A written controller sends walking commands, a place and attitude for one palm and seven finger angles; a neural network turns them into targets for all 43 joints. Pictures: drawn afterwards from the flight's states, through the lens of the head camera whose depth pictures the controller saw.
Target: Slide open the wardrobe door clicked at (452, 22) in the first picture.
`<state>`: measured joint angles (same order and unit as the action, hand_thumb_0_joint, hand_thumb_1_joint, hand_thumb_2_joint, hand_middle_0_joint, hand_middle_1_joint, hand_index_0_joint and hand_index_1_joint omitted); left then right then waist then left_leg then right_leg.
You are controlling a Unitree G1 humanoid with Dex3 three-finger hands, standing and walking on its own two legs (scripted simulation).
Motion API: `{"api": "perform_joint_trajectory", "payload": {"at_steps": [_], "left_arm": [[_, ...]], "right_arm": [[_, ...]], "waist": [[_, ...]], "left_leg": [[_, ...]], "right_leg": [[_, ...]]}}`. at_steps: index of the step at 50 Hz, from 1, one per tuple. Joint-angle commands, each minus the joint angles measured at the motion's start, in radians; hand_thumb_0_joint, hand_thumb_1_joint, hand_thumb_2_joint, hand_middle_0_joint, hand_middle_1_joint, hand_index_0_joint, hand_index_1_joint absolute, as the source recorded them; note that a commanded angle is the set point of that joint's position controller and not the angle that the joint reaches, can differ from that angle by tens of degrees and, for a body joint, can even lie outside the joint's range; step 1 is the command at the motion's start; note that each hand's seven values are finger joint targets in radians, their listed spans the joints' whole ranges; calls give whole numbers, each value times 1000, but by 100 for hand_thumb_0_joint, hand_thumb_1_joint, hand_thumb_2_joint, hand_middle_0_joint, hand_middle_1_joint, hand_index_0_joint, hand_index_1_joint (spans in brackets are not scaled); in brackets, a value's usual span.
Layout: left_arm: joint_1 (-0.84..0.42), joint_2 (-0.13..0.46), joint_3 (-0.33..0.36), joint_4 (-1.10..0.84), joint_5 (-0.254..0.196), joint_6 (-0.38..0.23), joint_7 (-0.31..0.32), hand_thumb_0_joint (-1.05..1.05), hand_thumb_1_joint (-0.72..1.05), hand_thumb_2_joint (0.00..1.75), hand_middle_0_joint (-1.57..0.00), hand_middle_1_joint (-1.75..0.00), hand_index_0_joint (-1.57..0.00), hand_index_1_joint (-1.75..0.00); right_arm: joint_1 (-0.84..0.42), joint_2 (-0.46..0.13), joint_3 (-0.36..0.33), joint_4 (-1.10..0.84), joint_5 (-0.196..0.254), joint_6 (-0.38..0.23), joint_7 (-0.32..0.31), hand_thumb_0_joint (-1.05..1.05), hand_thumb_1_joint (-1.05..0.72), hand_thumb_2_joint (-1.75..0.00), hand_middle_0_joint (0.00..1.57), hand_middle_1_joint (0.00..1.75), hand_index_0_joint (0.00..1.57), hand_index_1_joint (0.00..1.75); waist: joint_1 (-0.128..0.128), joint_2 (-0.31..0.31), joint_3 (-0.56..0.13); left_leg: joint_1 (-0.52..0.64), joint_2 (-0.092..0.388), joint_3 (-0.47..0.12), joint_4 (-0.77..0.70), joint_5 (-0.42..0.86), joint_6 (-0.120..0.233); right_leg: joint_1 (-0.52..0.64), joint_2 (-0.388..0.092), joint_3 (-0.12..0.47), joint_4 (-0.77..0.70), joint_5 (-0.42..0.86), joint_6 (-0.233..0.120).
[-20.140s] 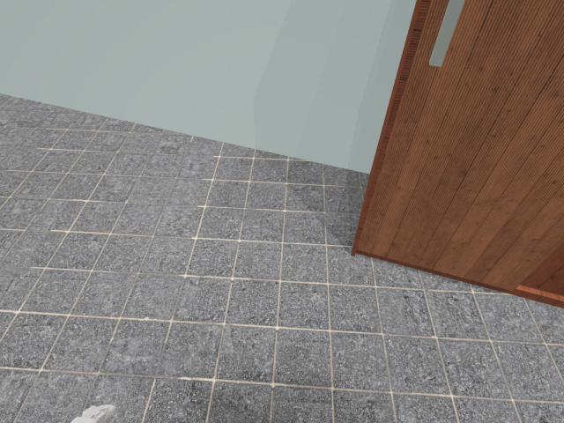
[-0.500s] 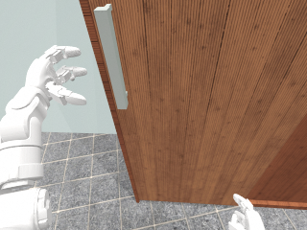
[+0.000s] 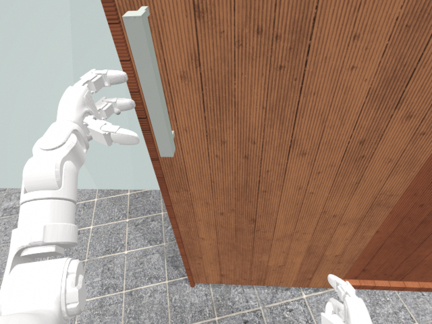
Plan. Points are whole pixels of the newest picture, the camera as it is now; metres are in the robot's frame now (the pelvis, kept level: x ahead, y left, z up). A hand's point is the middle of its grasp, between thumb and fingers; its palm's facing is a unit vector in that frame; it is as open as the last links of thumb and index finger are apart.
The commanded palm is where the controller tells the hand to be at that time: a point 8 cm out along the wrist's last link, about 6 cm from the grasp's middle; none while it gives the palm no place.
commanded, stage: move the hooked fingers beside the handle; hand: left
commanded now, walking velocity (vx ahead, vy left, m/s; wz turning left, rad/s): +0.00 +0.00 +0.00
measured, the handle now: (157, 90) +0.45 +0.13 +0.25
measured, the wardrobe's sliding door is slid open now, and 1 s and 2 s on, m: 0.00 0.00 0.00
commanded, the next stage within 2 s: none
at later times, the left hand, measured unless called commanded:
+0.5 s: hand (120, 110) +0.37 +0.18 +0.25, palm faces +0.04 -1.00 -0.03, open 14.0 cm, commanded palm +0.35 +0.24 +0.25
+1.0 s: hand (112, 111) +0.38 +0.20 +0.25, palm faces +0.07 -1.00 -0.03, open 14.0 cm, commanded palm +0.35 +0.25 +0.25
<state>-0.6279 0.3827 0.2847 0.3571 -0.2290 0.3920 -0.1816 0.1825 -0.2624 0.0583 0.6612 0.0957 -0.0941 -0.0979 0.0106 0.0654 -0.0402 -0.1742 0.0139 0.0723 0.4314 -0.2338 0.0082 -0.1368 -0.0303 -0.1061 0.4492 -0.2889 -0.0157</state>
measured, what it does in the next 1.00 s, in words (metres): stands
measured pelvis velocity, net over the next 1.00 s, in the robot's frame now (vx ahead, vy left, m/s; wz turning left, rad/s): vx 0.00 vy -0.01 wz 0.00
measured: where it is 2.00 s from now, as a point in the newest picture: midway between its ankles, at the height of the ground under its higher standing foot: outside the picture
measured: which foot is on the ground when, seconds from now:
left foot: down 0.00-1.00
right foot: down 0.00-1.00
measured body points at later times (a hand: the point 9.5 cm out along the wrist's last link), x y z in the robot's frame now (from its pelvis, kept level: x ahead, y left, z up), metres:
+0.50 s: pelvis +0.00 +0.00 +0.00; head -0.03 -0.03 +0.45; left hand +0.37 +0.23 +0.26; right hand +0.18 -0.24 -0.09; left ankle +0.00 +0.11 -0.74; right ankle -0.03 -0.10 -0.74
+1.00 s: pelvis +0.00 -0.01 +0.00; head -0.04 -0.04 +0.45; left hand +0.37 +0.25 +0.25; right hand +0.16 -0.25 -0.09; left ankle +0.00 +0.11 -0.74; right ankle -0.03 -0.10 -0.74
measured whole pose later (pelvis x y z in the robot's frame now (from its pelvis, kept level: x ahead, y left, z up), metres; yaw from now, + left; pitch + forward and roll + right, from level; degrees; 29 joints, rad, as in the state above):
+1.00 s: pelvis +0.00 -0.01 +0.00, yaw +0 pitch -2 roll +1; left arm -0.64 0.42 0.30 0.42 -0.23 0.40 -0.18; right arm 0.20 -0.27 0.06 0.66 0.11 -0.06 -0.10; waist 0.00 0.06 -0.05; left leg -0.16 0.02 0.07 0.42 -0.22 0.00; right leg -0.13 -0.02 -0.10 0.44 -0.28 -0.03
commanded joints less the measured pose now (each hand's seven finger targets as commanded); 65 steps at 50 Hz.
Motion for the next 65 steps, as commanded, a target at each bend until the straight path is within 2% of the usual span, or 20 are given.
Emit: {"api": "perform_joint_trajectory", "payload": {"at_steps": [1, 3, 5, 9, 16, 21, 25, 29, 35, 40, 43, 44, 47, 49, 54, 56, 59, 61, 63, 65], "left_arm": [[-485, 298, 114, -268, -10, -108, 13, 0, -50, 30, -30, -120, -30, -120], [-452, 331, 134, -276, 2, -120, 17, 0, -50, 30, -30, -120, -30, -120], [-449, 271, 90, -271, 2, -110, 12, 0, -50, 30, -30, -120, -30, -120], [-422, 210, 28, -203, -12, -67, -19, 0, -50, 30, -30, -120, -30, -120], [-427, 202, 38, -349, -28, -75, -10, 0, -50, 30, -30, -120, -30, -120], [-470, 215, 53, -343, -22, -76, 33, 0, -50, 30, -30, -120, -30, -120], [-394, 268, 106, -268, -7, -45, 52, 0, -50, 30, -30, -120, -30, -120], [-374, 244, 67, -180, -7, -27, 28, 0, -50, 30, -30, -120, -30, -120], [-517, 248, 34, -245, -14, -86, -9, 0, -50, 30, -30, -120, -30, -120], [-496, 271, 82, -310, -26, -124, -3, 0, -50, 30, -30, -120, -30, -120], [-396, 284, 110, -172, -28, -85, 3, 0, -50, 30, -30, -120, -30, -120], [-398, 247, 74, -143, -27, -67, 0, 0, -50, 30, -30, -120, -30, -120], [-364, 284, 94, -68, -12, -30, 4, 0, -50, 30, -30, -120, -30, -120], [-391, 282, 75, -116, -5, -47, -2, 0, -50, 30, -30, -120, -30, -120], [-549, 297, 76, -401, -13, -169, -17, 0, -50, 30, -30, -120, -30, -120], [-504, 304, 110, -414, -27, -186, -21, 0, -50, 30, -30, -120, -30, -120], [-391, 251, 94, -347, -38, -138, -29, 0, -50, 30, -30, -120, -30, -120], [-288, 221, 81, -180, -42, -55, -31, 0, -50, 30, -30, -120, -30, -120], [-217, 253, 99, -32, -35, 14, -27, 0, -50, 30, -30, -120, -30, -120], [-281, 228, 56, -109, -24, 34, -24, 0, -50, 30, -30, -120, -30, -120]], "right_arm": [[-125, -111, -36, -164, -2, -49, -10, 0, -90, -90, 20, 30, 20, 30], [-125, -112, -37, -164, -2, -44, -9, 0, -90, -90, 20, 30, 20, 30], [-129, -103, -33, -168, 0, -45, -8, 0, -90, -90, 20, 30, 20, 30], [-123, -116, -36, -159, 9, -35, -12, 0, -90, -90, 20, 30, 20, 30], [-149, -106, -36, -180, 6, -40, -9, 0, -90, -90, 20, 30, 20, 30], [-152, -107, -32, -161, 2, -40, -12, 0, -90, -90, 20, 30, 20, 30], [-148, -108, -31, -156, 0, -27, -10, 0, -90, -90, 20, 30, 20, 30], [-145, -115, -32, -156, 8, -14, -11, 0, -90, -90, 20, 30, 20, 30], [-135, -113, -34, -162, 11, -29, -20, 0, -90, -90, 20, 30, 20, 30], [-140, -108, -33, -168, 4, -45, -18, 0, -90, -90, 20, 30, 20, 30], [-128, -120, -36, -147, 7, -34, -17, 0, -90, -90, 20, 30, 20, 30], [-132, -120, -35, -146, 11, -32, -17, 0, -90, -90, 20, 30, 20, 30], [-115, -129, -39, -143, 14, -22, -14, 0, -90, -90, 20, 30, 20, 30], [-120, -128, -40, -159, 15, -18, -11, 0, -90, -90, 20, 30, 20, 30], [-133, -110, -37, -194, 3, -43, -15, 0, -90, -90, 20, 30, 20, 30], [-132, -105, -34, -190, 0, -50, -15, 0, -90, -90, 20, 30, 20, 30], [-140, -108, -34, -177, 4, -51, -12, 0, -90, -90, 20, 30, 20, 30], [-130, -118, -34, -156, 12, -39, -10, 0, -90, -90, 20, 30, 20, 30], [-111, -143, -43, -136, 18, -18, -10, 0, -90, -90, 20, 30, 20, 30], [-126, -137, -43, -161, 21, -12, -6, 0, -90, -90, 20, 30, 20, 30]], "waist": [[13, -72, -298], [20, -42, -298], [9, -4, -272], [-8, -45, -211], [6, -26, -276], [3, -58, -240], [20, -64, -231], [5, -102, -176], [-20, -30, -234], [5, -15, -308], [16, -97, -214], [6, -93, -173], [7, -115, -140], [5, -61, -167], [-6, 15, -347], [2, 10, -368], [11, 10, -286], [11, -76, -163], [14, -151, -62], [6, -113, -100]], "left_leg": [[172, 0, -77, -14, 295, 37], [175, 4, -74, -13, 314, 37], [184, 3, -72, -15, 302, 35], [162, 7, -73, -21, 269, 36], [202, 0, -83, -10, 298, 35], [185, 3, -88, -25, 247, 34], [157, 0, -77, -29, 252, 33], [124, 3, -72, -36, 198, 37], [177, -1, -77, -23, 205, 42], [210, -5, -85, -20, 274, 39], [143, 0, -80, -36, 212, 37], [129, 0, -73, -42, 186, 39], [88, -1, -71, -41, 159, 39], [102, -2, -68, -42, 167, 39], [228, -4, -80, -18, 296, 45], [248, -4, -82, -13, 335, 42], [218, 1, -74, -21, 318, 35], [139, 2, -71, -31, 227, 34], [65, 5, -72, -44, 145, 33], [75, 0, -73, -40, 153, 35]], "right_leg": [[32, -4, 64, -43, 408, -2], [46, -5, 67, -45, 419, -4], [19, -3, 67, -50, 409, -6], [-13, 0, 58, -61, 388, -3], [-1, 0, 56, -49, 397, -8], [-16, 4, 56, -61, 331, -4], [10, 0, 64, -66, 353, -2], [-17, -1, 66, -82, 317, 5], [-26, -1, 72, -81, 313, -1], [29, 0, 67, -64, 379, -7], [7, 2, 63, -85, 323, 2], [-22, 1, 67, -91, 302, 6], [-42, -1, 69, -95, 277, 9], [-29, -4, 75, -93, 276, 6], [41, -1, 74, -61, 390, -8], [58, 4, 69, -52, 430, -10], [34, 4, 60, -62, 427, -8], [-28, 8, 54, -80, 357, 2], [-68, 6, 57, -106, 263, 10], [-72, 3, 58, -95, 260, 9]]}}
